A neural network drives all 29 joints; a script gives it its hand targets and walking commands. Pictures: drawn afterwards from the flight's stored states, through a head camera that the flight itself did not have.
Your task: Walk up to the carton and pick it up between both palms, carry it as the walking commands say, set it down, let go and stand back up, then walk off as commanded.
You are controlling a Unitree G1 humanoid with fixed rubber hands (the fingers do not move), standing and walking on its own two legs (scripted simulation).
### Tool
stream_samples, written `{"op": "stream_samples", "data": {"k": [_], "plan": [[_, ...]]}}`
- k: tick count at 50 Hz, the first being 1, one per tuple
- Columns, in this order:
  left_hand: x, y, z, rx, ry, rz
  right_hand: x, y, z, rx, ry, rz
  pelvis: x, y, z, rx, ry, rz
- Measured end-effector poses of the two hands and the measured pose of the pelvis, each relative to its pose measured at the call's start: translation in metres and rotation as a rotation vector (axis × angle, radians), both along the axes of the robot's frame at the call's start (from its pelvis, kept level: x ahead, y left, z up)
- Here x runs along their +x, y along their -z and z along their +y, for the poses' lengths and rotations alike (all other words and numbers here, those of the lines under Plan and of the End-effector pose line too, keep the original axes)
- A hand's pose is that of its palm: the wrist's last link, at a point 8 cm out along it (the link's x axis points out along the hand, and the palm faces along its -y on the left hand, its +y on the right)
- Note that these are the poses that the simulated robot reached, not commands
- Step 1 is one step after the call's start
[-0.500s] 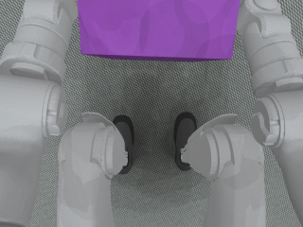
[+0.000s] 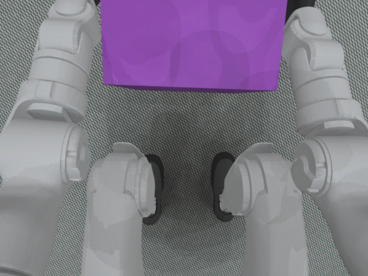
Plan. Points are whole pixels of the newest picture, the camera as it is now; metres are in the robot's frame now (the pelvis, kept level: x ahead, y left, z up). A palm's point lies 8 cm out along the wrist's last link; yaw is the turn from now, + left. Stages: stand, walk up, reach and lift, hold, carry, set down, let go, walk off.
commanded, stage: reach and lift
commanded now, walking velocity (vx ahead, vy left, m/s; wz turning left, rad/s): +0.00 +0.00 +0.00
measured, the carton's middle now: (190, 21) +0.55 +0.01 -0.21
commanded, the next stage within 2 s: none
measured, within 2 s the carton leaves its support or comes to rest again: neither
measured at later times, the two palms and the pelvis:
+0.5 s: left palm out of the picture +0.56 +0.17 -0.07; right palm out of the picture +0.54 -0.16 -0.07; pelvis +0.01 +0.00 +0.05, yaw +0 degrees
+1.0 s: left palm out of the picture +0.54 +0.17 +0.01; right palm out of the picture +0.52 -0.16 +0.01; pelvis +0.01 +0.00 +0.09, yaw +1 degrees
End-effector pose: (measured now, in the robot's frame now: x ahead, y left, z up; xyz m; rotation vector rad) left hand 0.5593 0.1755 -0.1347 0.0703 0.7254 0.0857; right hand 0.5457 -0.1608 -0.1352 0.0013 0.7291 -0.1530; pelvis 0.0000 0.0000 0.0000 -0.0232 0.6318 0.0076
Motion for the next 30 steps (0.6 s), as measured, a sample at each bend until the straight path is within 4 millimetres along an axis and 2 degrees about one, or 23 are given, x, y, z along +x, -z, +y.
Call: {"op": "stream_samples", "data": {"k": [8, 19, 30], "plan": [[0.003, -0.038, 0.002, 0.001, -0.003, -0.003, -0.002, -0.03, 0.002, 0.012, 0.008, -0.004, 0.002, -0.021, -0.002, -0.004, -0.015, 0.063], [0.001, -0.055, -0.005, -0.01, -0.001, -0.019, -0.002, -0.054, -0.005, 0.015, 0.023, -0.021, 0.003, -0.036, -0.004, -0.003, -0.01, 0.116], [-0.002, -0.08, 0.0, -0.023, -0.016, -0.024, -0.003, -0.079, 0.0, 0.024, 0.024, -0.028, 0.008, -0.054, -0.005, -0.002, -0.011, 0.161]]}}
